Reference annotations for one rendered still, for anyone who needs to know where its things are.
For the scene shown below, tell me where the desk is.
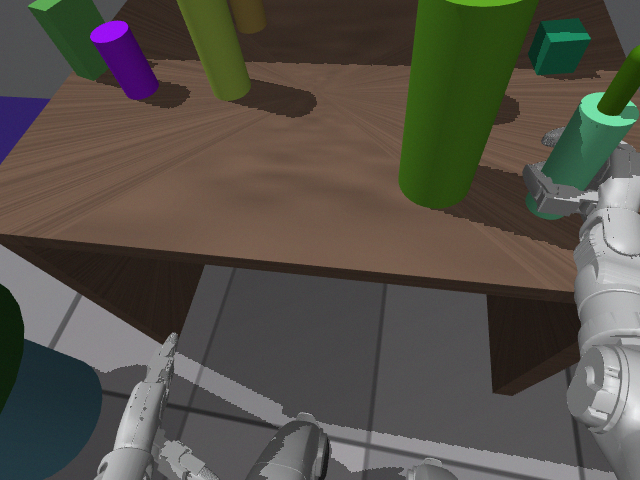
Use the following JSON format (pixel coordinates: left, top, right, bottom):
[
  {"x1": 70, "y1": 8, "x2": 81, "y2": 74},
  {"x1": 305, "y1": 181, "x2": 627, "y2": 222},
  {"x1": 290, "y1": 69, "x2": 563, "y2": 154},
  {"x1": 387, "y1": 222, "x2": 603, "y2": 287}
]
[{"x1": 0, "y1": 0, "x2": 640, "y2": 396}]

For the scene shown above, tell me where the right robot arm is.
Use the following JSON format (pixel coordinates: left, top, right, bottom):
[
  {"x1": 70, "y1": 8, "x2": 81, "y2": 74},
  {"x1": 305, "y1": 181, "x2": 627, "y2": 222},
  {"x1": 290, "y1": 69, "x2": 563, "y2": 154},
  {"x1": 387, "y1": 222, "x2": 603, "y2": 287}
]
[{"x1": 567, "y1": 208, "x2": 640, "y2": 480}]

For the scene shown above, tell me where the left robot arm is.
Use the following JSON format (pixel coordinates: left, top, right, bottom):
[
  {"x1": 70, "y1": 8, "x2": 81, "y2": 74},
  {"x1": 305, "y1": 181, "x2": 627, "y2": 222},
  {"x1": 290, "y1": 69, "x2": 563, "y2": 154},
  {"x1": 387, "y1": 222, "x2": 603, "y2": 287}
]
[{"x1": 94, "y1": 448, "x2": 154, "y2": 480}]

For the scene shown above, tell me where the left robot hand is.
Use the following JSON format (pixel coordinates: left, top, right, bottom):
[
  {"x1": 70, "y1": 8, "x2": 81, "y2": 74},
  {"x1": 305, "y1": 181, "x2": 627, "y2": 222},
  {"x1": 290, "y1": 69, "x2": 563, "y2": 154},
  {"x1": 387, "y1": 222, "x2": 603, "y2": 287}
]
[{"x1": 113, "y1": 332, "x2": 220, "y2": 480}]

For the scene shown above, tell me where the right robot hand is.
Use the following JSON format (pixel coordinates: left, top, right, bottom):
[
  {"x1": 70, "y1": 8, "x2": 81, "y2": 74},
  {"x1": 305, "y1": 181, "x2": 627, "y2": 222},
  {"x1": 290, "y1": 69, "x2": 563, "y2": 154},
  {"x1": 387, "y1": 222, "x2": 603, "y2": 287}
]
[{"x1": 522, "y1": 126, "x2": 640, "y2": 223}]

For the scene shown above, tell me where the potted plant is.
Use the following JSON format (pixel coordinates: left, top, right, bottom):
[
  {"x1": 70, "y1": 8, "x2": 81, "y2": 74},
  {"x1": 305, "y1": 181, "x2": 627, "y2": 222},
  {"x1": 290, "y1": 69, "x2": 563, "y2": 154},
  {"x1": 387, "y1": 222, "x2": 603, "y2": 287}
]
[{"x1": 0, "y1": 284, "x2": 102, "y2": 480}]

